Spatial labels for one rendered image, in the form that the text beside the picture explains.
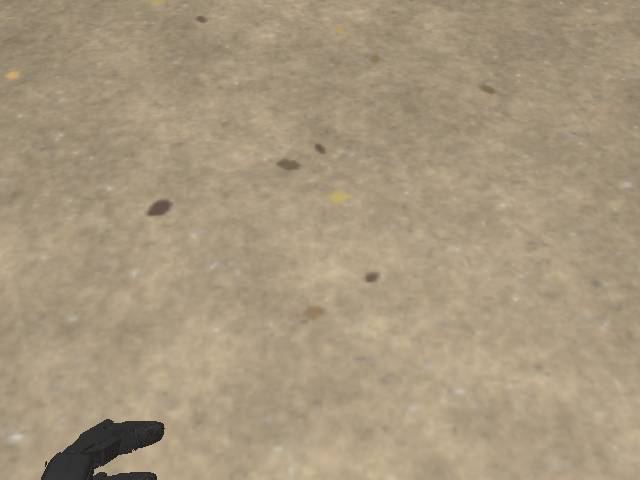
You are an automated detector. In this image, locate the left robot hand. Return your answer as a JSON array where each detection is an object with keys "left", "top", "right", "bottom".
[{"left": 41, "top": 419, "right": 165, "bottom": 480}]

